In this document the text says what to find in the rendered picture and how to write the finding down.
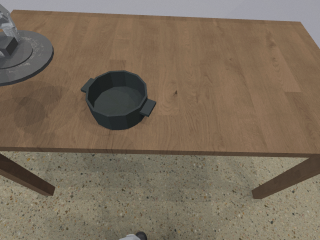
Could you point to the table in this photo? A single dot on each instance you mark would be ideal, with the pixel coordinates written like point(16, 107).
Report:
point(222, 87)

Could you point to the knob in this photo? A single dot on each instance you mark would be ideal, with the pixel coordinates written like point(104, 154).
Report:
point(8, 44)

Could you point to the left robot hand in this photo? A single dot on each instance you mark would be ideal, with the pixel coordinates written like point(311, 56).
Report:
point(7, 25)

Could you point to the pot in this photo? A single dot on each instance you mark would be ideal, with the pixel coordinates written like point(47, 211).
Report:
point(118, 100)

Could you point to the lid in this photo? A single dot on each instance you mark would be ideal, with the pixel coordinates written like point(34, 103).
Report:
point(32, 55)

